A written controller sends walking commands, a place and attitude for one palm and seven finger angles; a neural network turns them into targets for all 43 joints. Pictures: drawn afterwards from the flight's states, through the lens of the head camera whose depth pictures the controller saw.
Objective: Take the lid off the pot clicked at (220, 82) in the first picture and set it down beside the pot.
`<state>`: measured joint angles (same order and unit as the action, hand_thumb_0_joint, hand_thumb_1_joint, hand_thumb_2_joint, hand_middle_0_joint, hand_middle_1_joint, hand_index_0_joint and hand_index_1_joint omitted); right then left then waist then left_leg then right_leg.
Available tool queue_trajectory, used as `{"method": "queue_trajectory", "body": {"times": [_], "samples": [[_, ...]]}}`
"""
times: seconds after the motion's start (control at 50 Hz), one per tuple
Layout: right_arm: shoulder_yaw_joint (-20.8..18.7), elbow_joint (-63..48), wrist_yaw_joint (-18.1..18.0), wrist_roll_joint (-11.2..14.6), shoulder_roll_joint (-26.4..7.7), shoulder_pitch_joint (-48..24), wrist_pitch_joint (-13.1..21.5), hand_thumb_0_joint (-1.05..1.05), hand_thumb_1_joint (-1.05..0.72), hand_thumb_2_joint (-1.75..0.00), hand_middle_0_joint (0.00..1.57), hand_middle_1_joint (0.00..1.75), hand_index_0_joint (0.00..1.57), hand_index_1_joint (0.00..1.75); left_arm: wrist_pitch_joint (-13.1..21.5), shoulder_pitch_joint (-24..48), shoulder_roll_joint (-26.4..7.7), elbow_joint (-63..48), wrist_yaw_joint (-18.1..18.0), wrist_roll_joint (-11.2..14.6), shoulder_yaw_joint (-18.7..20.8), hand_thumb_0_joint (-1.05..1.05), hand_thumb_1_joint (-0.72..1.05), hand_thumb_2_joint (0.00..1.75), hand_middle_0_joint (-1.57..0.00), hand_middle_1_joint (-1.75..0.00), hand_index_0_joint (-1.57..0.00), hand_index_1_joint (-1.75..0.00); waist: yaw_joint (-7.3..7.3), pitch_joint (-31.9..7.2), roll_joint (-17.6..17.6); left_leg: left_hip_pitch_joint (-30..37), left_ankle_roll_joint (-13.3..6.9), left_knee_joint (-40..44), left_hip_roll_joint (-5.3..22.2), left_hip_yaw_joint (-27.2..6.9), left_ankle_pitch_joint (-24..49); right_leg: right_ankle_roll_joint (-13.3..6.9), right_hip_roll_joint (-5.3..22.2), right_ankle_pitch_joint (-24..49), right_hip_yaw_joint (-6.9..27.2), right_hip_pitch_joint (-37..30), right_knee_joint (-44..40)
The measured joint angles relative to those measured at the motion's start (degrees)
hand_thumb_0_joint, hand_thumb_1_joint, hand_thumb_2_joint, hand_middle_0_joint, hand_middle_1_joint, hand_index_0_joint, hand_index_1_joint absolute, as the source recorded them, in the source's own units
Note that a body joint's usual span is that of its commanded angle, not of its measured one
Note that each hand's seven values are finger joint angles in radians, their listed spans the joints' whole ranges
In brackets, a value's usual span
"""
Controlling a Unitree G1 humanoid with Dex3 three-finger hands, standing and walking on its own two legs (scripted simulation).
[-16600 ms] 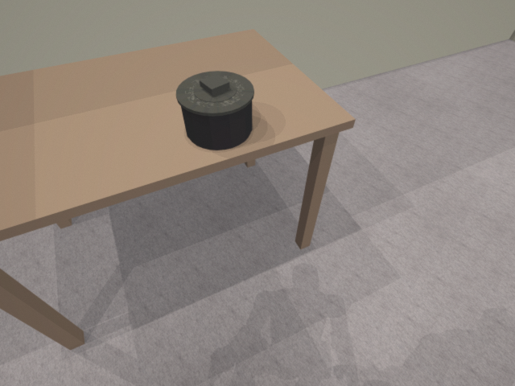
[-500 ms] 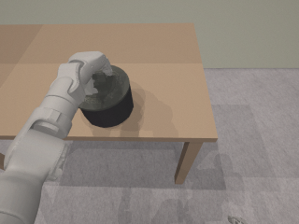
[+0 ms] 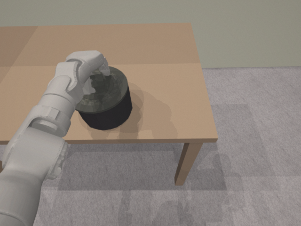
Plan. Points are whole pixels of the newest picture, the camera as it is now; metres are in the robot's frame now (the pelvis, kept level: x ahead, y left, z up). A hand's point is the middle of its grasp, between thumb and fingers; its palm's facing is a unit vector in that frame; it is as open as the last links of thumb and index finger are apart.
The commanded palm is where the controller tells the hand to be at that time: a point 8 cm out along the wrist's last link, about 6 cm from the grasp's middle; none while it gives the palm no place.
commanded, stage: lower the open fingers around the knob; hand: left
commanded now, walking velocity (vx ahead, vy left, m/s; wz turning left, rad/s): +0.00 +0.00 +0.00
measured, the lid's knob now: (95, 82) +0.50 +0.15 +0.08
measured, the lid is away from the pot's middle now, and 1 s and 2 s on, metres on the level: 0.01 0.01 0.01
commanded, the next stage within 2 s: close the fingers and squeeze the knob in 0.64 s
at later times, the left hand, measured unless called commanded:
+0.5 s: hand (90, 81) +0.48 +0.15 +0.11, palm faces -0.37 -0.04 -0.93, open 10.0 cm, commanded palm +0.47 +0.15 +0.16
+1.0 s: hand (89, 83) +0.48 +0.16 +0.10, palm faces -0.37 -0.05 -0.93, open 9.9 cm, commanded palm +0.47 +0.16 +0.16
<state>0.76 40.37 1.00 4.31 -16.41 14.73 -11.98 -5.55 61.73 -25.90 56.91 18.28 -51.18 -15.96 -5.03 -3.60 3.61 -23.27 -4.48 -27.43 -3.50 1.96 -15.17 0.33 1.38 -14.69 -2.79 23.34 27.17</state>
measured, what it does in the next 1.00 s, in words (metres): stands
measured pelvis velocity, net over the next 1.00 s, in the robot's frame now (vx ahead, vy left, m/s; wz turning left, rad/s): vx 0.00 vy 0.00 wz -0.01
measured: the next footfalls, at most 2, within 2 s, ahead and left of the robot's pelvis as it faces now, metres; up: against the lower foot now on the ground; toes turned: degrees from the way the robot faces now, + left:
none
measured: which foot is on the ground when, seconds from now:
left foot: down 0.00-1.00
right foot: down 0.00-1.00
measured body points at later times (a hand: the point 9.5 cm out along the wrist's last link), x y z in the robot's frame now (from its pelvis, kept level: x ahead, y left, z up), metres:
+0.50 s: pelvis +0.00 +0.00 +0.00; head +0.06 -0.02 +0.45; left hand +0.49 +0.15 +0.16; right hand +0.08 -0.26 -0.14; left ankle -0.03 +0.07 -0.74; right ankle -0.02 -0.13 -0.74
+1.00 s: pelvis +0.00 +0.00 +0.00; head +0.06 -0.02 +0.45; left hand +0.49 +0.16 +0.16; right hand +0.08 -0.26 -0.14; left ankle -0.03 +0.07 -0.74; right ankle -0.02 -0.13 -0.74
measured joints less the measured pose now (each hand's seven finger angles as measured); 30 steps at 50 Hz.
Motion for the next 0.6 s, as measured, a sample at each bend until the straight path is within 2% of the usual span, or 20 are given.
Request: {"method": "queue_trajectory", "body": {"times": [0.24,0.34,0.44,0.6], "samples": [[0.01,-0.33,0.22,0.02,0.25,-1.16,0.02,0.01,-0.91,-0.9,0.2,0.29,0.2,0.3,-0.54,-0.81,0.92,-0.34,-0.36,0.28,-0.84,0.0,-0.27,1.42,-0.81,-0.06,-0.84,-0.08,0.47,-0.5,0.01,0.27,0.03,-0.19,0.0,-0.15,-0.2,-0.01,-0.01,-0.21,-0.12,-0.35,0.12],[0.5,-0.64,-0.14,0.23,0.38,-1.9,0.07,0.01,-0.91,-0.9,0.2,0.29,0.2,0.3,-0.24,-0.5,0.62,0.04,-0.39,0.67,0.16,0.0,-0.27,1.42,-0.81,-0.07,-0.84,-0.08,0.44,-0.33,-0.36,0.24,0.09,-0.38,0.15,-0.11,-0.31,-0.12,-0.16,-0.23,-0.07,-0.33,0.21],[0.56,-1.0,-0.17,0.22,0.3,-2.06,0.11,0.01,-0.91,-0.9,0.2,0.29,0.2,0.3,-0.02,-0.54,0.45,-0.39,-0.34,-0.17,0.54,0.0,-0.27,1.42,-0.83,-0.08,-0.84,-0.08,0.38,-0.32,-0.46,-0.08,0.17,-0.61,0.23,-0.1,-0.39,-0.17,-0.24,-0.25,-0.06,-0.04,0.32],[0.49,-1.11,0.0,0.2,0.25,-1.67,-0.31,0.01,-0.91,-0.9,0.2,0.29,0.2,0.3,-0.17,-1.4,0.35,-1.17,-0.52,-0.04,0.48,0.0,-0.27,1.42,-0.82,-0.07,-0.84,-0.08,0.58,-0.45,-0.16,0.0,0.17,-0.63,0.27,-0.03,-0.49,-0.15,-0.28,-0.32,0.03,-0.08,0.35]]}}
